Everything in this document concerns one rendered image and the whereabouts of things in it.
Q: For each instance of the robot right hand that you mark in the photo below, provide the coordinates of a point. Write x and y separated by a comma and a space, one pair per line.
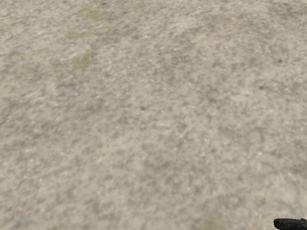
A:
290, 224

